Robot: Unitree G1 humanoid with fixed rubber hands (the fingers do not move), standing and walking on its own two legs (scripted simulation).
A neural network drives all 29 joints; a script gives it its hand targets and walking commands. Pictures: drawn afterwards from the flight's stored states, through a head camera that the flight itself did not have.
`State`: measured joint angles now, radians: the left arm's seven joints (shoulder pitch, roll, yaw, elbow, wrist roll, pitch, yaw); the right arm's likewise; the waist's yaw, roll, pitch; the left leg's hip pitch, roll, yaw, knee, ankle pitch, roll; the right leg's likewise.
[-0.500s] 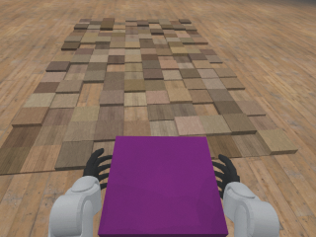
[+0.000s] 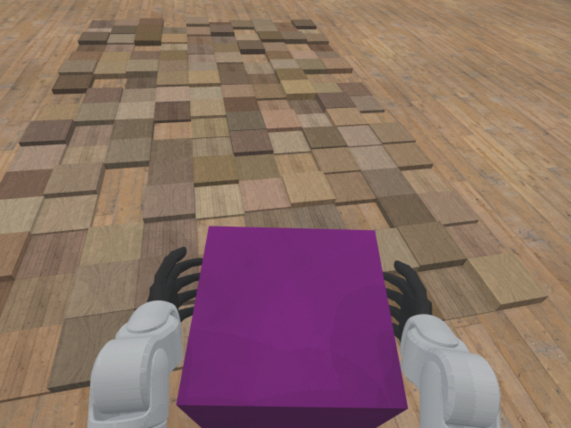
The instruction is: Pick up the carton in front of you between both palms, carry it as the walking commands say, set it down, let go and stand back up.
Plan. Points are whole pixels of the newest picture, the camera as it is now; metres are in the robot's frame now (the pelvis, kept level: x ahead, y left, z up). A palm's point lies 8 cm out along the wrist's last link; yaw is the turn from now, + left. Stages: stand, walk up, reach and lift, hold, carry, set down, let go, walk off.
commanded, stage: carry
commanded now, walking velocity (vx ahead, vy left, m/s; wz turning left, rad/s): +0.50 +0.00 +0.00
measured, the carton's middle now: (288, 341) +0.25 -0.01 +0.02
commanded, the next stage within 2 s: none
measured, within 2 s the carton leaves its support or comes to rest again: neither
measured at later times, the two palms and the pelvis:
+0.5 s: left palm (215, 129) +0.66 +0.14 +0.10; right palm (359, 135) +0.68 -0.16 +0.09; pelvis +0.32 -0.04 -0.01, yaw +2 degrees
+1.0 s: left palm (223, 41) +1.04 +0.16 +0.14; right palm (332, 46) +1.06 -0.14 +0.14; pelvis +0.71 -0.01 -0.02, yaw +3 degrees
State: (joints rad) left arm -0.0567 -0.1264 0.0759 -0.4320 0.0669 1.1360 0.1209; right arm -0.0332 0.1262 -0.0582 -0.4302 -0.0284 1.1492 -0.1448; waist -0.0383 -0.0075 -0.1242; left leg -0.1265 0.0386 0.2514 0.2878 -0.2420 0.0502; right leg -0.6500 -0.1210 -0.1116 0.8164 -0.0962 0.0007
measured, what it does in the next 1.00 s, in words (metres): walks ahead: right foot, then left foot 0.05 m higher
